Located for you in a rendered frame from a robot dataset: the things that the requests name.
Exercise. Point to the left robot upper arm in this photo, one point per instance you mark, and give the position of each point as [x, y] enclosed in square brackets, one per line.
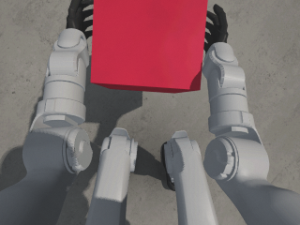
[53, 158]

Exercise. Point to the left robot shin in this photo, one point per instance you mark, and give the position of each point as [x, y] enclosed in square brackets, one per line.
[107, 141]

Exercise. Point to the robot shin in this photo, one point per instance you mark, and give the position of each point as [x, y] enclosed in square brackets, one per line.
[107, 141]
[194, 144]

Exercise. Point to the left robot forearm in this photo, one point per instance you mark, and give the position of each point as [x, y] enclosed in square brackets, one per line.
[65, 82]

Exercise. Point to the carton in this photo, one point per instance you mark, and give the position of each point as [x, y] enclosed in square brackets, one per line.
[148, 45]

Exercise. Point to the left robot hand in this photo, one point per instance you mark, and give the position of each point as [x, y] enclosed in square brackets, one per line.
[76, 16]

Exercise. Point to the right robot hand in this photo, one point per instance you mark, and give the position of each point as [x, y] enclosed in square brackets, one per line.
[218, 29]

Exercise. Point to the right robot upper arm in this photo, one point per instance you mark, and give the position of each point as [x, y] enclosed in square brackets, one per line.
[240, 167]

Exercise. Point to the right robot shin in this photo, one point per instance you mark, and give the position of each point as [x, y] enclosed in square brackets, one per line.
[194, 144]

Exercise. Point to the right robot forearm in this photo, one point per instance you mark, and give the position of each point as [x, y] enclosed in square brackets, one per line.
[227, 95]

